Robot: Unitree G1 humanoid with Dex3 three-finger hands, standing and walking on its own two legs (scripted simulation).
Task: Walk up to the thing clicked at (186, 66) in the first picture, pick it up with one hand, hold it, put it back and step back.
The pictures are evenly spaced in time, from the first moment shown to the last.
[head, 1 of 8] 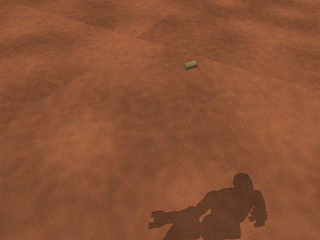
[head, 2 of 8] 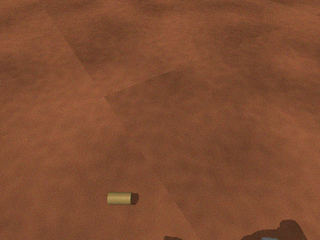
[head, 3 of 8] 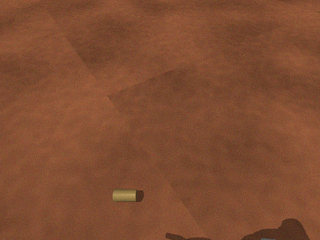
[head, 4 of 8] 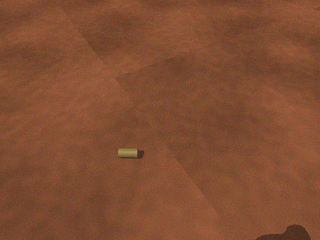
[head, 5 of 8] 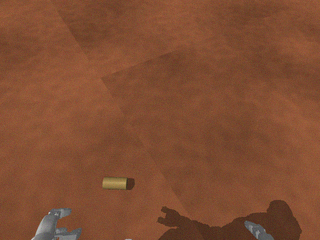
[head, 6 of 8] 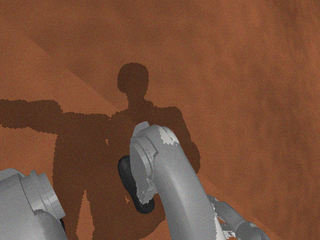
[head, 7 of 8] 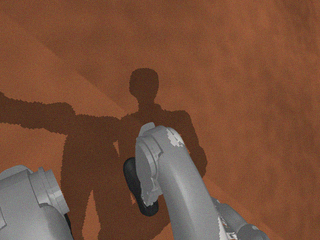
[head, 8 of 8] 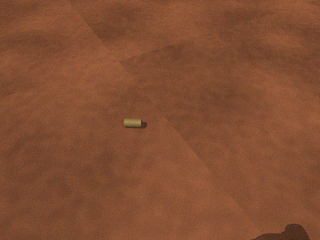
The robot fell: no
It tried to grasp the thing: yes
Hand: left
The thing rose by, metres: 0.65
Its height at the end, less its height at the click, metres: +0.00
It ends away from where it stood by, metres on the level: 0.01
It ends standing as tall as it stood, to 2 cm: yes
